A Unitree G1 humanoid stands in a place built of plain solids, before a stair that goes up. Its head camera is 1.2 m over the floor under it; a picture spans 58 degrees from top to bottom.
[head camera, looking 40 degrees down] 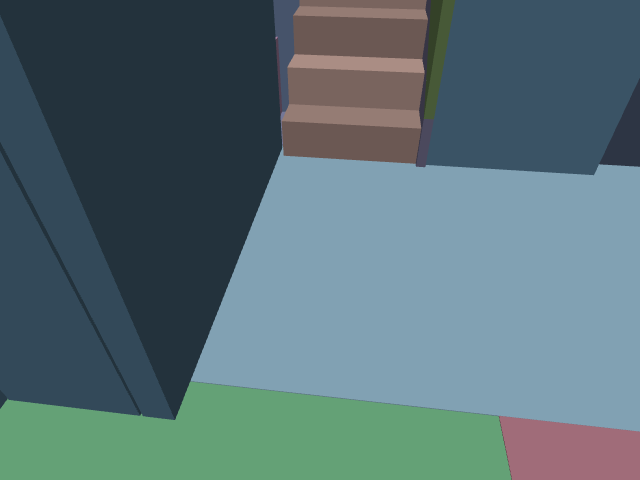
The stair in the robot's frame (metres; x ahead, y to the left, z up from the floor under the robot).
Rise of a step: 0.21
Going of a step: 0.23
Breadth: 0.73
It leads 7 degrees to the right of straight ahead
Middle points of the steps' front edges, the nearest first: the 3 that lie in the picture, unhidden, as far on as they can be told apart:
2.12 -0.16 0.21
2.35 -0.19 0.41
2.57 -0.21 0.62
